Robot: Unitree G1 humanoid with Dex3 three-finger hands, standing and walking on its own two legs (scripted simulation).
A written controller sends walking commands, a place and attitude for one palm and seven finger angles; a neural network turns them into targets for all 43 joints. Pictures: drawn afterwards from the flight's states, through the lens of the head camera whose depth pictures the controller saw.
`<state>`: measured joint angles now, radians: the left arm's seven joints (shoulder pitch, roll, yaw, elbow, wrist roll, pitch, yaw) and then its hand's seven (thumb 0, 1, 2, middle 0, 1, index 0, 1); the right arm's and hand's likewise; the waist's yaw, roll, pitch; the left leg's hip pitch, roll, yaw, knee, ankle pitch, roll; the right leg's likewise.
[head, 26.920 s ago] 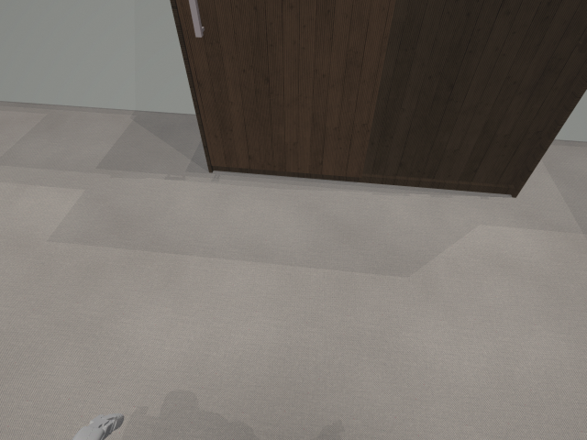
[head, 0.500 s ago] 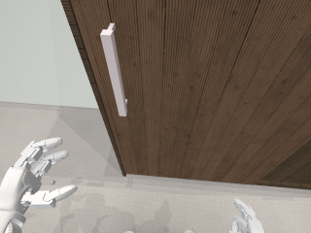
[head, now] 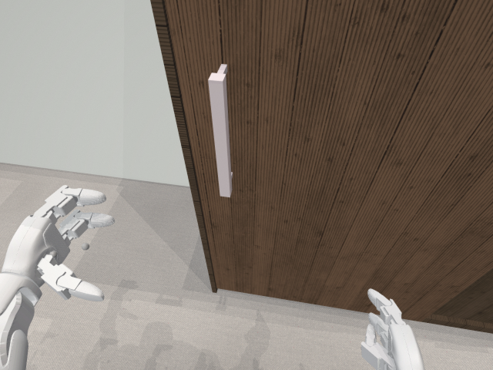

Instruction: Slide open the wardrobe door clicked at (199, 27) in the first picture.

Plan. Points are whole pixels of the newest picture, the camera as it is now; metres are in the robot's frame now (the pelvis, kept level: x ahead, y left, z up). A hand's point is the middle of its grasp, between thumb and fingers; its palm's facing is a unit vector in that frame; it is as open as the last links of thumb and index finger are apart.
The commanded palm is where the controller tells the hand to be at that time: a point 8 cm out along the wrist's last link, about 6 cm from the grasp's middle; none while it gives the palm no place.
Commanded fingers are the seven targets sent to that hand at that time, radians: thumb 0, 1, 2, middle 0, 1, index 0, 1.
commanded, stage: raise the hand with hooked fingers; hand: left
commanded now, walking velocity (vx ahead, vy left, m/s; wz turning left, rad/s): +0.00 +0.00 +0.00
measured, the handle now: (224, 138) +0.50 +0.09 +0.11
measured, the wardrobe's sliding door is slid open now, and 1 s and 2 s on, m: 0.00 0.00 0.00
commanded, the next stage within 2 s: move the hooked fingers beside the handle in 0.70 s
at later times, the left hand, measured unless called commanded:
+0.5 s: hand (87, 217) +0.28 +0.26 +0.13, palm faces -0.02 -1.00 -0.07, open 14.0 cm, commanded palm +0.25 +0.31 +0.14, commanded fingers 0.00 -0.50 0.30 -0.30 -1.20 -0.30 -1.20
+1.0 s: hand (102, 213) +0.29 +0.24 +0.13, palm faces -0.02 -1.00 -0.06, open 14.0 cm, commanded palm +0.27 +0.29 +0.14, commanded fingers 0.00 -0.50 0.30 -0.30 -1.20 -0.30 -1.20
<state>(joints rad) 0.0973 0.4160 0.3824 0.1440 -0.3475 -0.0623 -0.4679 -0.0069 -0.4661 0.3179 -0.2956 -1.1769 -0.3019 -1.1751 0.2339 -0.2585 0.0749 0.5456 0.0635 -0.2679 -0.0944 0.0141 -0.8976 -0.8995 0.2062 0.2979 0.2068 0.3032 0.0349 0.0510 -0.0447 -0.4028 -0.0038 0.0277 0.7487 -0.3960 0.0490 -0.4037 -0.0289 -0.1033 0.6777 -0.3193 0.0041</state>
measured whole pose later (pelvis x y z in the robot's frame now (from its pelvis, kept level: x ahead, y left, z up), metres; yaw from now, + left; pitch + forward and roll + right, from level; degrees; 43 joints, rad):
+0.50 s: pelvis +0.00 -0.01 +0.01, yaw -1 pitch +2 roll -1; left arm 0.00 0.44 0.46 0.22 -0.36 -0.07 -0.52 -0.01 -0.50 0.30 -0.30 -1.20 -0.31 -1.20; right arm 0.28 -0.29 0.05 0.58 0.06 -0.25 -0.09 0.02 -0.90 -0.90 0.21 0.30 0.21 0.30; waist 0.02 0.03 -0.02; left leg -0.33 0.00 0.05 0.64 -0.35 0.04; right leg -0.34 -0.02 -0.08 0.60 -0.28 -0.01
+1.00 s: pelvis +0.00 -0.02 +0.01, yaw +0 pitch +2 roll -1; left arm -0.14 0.45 0.41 0.36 -0.33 -0.05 -0.52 -0.01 -0.51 0.30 -0.30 -1.20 -0.30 -1.20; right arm 0.25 -0.29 0.06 0.59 0.07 -0.24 -0.12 0.01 -0.90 -0.90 0.21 0.30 0.21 0.30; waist 0.03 0.05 -0.01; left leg -0.34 0.01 0.02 0.66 -0.35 0.02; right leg -0.36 -0.01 -0.11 0.61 -0.29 -0.03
